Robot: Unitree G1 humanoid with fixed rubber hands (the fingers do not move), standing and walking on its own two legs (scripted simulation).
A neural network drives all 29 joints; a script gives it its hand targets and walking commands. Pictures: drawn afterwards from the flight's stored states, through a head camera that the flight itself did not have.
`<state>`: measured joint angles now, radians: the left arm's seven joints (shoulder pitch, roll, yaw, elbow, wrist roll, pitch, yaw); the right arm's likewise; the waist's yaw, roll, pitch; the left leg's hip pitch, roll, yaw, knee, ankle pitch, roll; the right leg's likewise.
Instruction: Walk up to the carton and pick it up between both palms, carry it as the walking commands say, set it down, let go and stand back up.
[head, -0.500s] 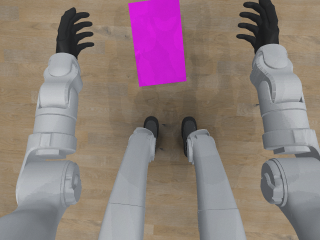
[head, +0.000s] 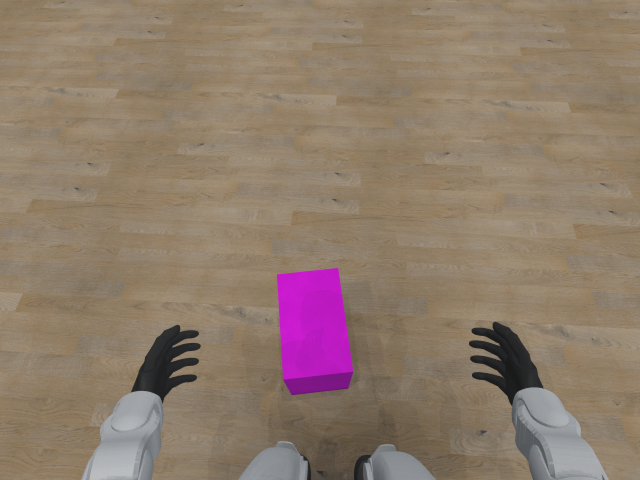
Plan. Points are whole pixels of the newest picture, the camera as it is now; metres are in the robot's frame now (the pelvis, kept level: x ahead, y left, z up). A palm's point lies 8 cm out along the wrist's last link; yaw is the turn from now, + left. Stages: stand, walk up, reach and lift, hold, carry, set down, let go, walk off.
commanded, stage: let go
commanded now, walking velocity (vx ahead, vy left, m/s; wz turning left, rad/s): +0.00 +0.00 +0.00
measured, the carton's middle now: (314, 333) +0.45 +0.07 -0.62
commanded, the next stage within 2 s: stand in 0.68 s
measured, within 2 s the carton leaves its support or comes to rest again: neither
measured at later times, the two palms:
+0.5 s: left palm (139, 405) +0.20 +0.25 -0.04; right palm (546, 407) +0.22 -0.23 -0.05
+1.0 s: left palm (100, 426) +0.18 +0.28 -0.04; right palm (573, 433) +0.19 -0.26 -0.06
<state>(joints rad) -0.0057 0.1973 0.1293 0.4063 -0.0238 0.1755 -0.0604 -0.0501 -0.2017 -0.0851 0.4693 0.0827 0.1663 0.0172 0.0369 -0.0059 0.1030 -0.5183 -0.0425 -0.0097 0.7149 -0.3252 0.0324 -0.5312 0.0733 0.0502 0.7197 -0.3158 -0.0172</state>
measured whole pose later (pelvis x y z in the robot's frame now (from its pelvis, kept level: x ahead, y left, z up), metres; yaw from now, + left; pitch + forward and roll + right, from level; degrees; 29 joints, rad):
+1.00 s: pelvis +0.06 +0.00 +0.02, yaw +0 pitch +0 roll +0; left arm 0.29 0.28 0.11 0.62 0.00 0.03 -0.02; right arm 0.26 -0.25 -0.06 0.72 0.08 0.01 0.00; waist 0.04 -0.01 -0.16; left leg -0.16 -0.04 -0.03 0.49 -0.32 0.02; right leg -0.18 0.07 0.05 0.50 -0.31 -0.05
